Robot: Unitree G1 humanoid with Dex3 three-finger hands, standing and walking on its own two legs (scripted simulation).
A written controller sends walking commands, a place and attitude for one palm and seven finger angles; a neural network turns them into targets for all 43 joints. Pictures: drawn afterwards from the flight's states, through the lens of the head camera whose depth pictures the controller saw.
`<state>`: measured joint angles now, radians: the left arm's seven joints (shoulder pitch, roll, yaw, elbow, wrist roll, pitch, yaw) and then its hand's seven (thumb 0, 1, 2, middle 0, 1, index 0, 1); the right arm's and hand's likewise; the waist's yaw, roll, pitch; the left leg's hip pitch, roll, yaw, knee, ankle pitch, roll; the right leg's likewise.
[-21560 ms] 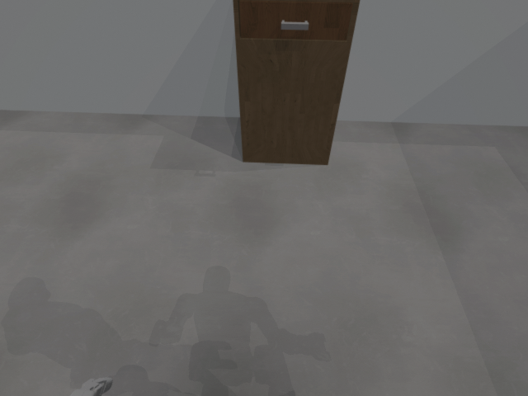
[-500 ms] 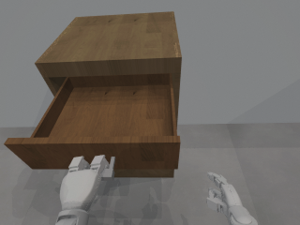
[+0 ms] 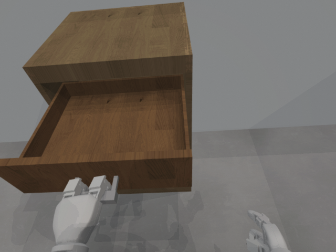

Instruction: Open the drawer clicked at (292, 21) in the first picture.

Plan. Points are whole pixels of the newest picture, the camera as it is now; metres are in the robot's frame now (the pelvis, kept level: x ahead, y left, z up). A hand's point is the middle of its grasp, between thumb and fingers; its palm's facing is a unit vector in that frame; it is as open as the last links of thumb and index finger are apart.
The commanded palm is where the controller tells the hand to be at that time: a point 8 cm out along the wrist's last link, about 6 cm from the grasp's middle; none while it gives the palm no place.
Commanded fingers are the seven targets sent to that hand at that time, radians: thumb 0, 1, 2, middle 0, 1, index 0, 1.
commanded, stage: open the thumb to release the handle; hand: left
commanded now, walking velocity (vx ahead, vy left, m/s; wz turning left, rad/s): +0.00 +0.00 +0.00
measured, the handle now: (94, 189) +0.25 +0.20 +0.04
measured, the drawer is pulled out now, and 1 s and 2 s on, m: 0.30 0.30 0.30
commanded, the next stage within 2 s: lift the hand off the handle in 0.56 s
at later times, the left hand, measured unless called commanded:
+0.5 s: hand (92, 217) +0.19 +0.19 +0.03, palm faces +0.04 -0.14 -0.99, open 11.0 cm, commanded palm +0.16 +0.20 +0.07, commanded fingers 0.00 -0.50 0.30 -0.30 -1.20 -0.30 -1.20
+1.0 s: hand (93, 214) +0.20 +0.19 +0.02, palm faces +0.06 -0.13 -0.99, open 13.9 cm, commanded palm +0.18 +0.21 +0.08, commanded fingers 0.00 -0.50 0.30 -0.30 -1.20 -0.30 -1.20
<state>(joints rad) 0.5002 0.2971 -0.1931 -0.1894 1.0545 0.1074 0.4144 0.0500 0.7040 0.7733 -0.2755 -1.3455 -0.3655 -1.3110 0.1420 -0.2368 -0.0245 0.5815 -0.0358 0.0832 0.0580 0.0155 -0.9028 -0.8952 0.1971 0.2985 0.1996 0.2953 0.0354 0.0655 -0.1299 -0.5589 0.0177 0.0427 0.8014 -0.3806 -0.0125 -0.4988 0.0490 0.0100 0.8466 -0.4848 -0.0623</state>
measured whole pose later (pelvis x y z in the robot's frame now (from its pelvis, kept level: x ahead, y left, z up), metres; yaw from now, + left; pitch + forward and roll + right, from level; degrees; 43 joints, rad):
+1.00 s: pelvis -0.03 +0.00 +0.01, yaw +2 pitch +5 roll +1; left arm 0.23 0.30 -0.27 0.03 1.06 0.12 0.40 -0.01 -0.49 0.30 -0.36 -1.24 -0.32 -1.20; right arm 0.08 -0.21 0.00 0.66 -0.01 0.09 -0.04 0.01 -0.90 -0.89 0.20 0.30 0.20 0.30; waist 0.07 0.06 -0.09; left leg -0.50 0.01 0.01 0.72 -0.30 -0.01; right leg -0.43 0.04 -0.02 0.76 -0.41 -0.06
